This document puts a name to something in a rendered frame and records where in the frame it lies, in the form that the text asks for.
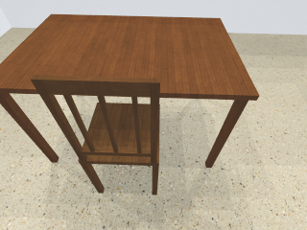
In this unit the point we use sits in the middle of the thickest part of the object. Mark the chair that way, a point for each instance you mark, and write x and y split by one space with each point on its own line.
119 133

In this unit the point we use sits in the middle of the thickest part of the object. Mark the table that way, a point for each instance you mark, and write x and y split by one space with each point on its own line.
194 58

